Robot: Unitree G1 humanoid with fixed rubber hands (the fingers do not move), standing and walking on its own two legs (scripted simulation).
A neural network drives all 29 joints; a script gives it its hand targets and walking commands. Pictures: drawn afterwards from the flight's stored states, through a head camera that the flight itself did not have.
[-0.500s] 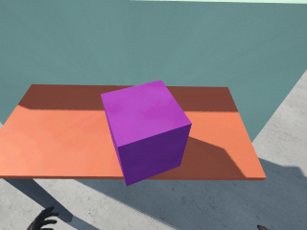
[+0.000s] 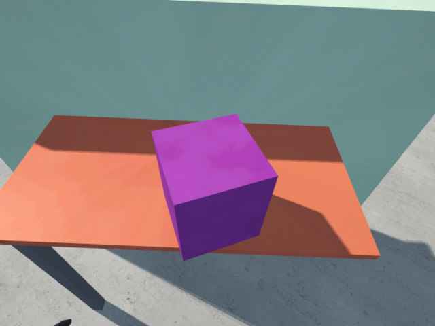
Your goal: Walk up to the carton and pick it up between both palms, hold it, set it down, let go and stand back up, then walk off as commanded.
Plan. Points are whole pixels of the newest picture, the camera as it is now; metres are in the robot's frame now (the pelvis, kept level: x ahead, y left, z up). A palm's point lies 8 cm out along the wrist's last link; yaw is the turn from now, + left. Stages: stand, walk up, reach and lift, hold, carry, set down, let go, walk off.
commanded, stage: walk up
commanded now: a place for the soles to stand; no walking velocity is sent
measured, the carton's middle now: (209, 187) +0.38 +0.03 +0.04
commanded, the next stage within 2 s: reach and lift in 0.06 s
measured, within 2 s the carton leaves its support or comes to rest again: neither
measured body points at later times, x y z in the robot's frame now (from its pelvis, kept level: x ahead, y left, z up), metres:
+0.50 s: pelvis +0.02 +0.00 -0.01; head +0.01 +0.01 +0.44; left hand +0.19 +0.27 -0.08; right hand +0.18 -0.31 -0.07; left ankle +0.04 +0.13 -0.75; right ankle +0.00 -0.11 -0.75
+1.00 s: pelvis +0.02 -0.02 +0.00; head +0.01 -0.02 +0.45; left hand +0.19 +0.23 -0.04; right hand +0.20 -0.29 -0.04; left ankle +0.04 +0.13 -0.75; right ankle +0.00 -0.11 -0.75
